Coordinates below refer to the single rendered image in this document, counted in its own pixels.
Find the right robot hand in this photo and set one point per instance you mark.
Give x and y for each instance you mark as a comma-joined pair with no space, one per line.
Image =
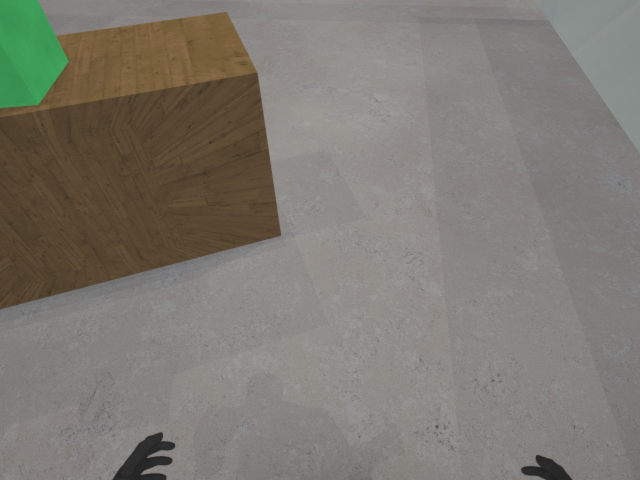
548,470

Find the carton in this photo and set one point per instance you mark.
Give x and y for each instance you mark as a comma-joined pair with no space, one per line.
31,57

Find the pedestal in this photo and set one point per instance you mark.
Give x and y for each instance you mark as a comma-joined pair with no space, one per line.
149,149

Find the left robot hand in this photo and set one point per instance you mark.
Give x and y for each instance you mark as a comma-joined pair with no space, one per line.
138,461

